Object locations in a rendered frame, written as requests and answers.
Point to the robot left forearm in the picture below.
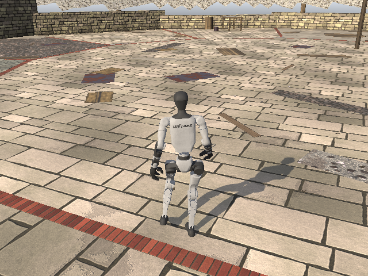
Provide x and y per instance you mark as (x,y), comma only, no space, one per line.
(156,156)

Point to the right robot thigh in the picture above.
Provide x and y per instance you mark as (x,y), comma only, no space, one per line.
(195,176)

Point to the robot left hand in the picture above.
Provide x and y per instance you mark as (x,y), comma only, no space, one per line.
(153,172)

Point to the left robot foot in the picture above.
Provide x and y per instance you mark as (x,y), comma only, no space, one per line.
(163,220)

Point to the right robot upper arm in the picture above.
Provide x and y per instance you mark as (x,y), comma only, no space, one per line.
(199,120)

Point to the robot right hand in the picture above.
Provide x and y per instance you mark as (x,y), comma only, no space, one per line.
(207,157)

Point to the robot right forearm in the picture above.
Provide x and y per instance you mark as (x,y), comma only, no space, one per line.
(208,148)

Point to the left robot upper arm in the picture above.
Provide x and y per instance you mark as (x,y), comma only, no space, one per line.
(162,132)

